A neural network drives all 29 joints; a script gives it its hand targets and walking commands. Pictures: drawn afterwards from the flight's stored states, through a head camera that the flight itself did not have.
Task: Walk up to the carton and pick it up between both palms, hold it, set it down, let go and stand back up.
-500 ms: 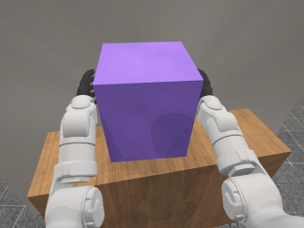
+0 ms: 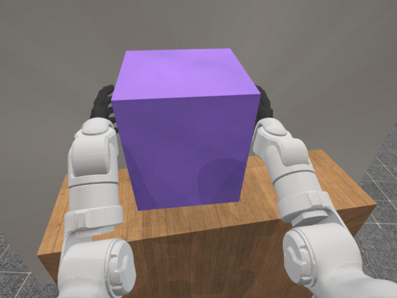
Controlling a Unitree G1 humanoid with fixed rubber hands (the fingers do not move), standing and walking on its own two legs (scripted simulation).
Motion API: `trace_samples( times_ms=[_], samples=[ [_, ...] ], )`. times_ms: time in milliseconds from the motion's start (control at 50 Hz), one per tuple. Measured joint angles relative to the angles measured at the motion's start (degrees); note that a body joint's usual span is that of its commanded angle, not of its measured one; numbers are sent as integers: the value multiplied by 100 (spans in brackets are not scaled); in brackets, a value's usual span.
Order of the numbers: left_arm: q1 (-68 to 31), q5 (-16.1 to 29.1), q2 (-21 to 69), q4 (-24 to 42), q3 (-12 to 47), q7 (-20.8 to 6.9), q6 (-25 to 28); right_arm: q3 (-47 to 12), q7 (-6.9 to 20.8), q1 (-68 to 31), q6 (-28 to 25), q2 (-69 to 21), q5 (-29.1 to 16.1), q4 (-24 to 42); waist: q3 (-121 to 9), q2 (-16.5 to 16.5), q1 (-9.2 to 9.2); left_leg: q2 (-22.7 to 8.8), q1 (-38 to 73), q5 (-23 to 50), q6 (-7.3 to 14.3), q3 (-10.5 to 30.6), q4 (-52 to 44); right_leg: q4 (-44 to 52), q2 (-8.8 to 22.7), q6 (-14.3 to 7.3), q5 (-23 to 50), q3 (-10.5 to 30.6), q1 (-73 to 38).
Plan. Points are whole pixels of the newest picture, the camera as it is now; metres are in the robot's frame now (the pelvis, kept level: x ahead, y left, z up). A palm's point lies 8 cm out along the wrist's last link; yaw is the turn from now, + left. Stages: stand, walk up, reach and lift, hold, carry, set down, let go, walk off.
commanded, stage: hold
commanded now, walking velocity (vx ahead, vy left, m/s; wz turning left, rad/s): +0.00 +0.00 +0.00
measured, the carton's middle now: (184, 128) +0.40 +0.01 +0.22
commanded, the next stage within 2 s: none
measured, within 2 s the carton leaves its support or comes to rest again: neither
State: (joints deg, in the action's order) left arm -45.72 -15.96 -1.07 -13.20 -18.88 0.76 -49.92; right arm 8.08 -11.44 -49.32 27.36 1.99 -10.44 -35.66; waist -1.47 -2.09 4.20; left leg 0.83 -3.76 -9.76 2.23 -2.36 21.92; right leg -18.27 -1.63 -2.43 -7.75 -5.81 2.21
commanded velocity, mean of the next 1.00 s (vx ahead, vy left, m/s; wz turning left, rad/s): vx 0.00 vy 0.00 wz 0.00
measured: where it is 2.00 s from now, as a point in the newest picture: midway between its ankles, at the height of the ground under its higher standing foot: outside the picture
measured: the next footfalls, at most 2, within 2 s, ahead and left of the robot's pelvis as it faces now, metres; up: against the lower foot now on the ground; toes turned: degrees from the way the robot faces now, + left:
none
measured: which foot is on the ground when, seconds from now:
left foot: down 0.00-1.00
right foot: down 0.00-1.00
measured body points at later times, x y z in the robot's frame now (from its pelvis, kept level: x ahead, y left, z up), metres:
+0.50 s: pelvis +0.01 -0.01 +0.00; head -0.06 +0.01 +0.44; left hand +0.38 +0.16 +0.24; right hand +0.39 -0.14 +0.24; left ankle +0.04 +0.09 -0.74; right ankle +0.04 -0.09 -0.74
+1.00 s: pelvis +0.01 -0.01 +0.00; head -0.06 +0.01 +0.44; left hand +0.38 +0.16 +0.24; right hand +0.38 -0.15 +0.24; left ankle +0.04 +0.09 -0.74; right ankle +0.04 -0.09 -0.74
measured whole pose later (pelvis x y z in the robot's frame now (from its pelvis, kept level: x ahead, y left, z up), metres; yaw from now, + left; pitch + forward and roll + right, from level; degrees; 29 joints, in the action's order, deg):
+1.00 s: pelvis +0.01 -0.01 +0.00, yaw +0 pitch -9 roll -1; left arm -43.2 -17.1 -0.6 -8.7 -19.8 -1.9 -50.6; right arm 4.5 -14.1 -46.3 29.0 1.9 -12.6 -30.0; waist -0.4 -2.0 4.5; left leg 0.4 -2.3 -10.5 1.7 -2.2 22.0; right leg -18.3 -2.2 -2.9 -8.5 -5.8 0.8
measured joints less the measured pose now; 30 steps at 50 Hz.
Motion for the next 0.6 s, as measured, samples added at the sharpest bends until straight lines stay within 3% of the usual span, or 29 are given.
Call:
trace_samples(
  times_ms=[360, 600],
  samples=[
    [118, 50, 5, 46, -9, -38, 65, -294, -131, 126, 20, 97, -184, 140, -57, 0, -17, -64, -55, -32, -49, 10, 26, 22, -67, -49, -12, -2, 37],
    [224, 19, -33, 301, -27, -173, -12, -290, -232, 192, 139, -4, -189, 414, 31, -30, 80, -27, 45, -49, -75, 129, 18, 5, -35, -49, -88, -115, -91]
  ],
)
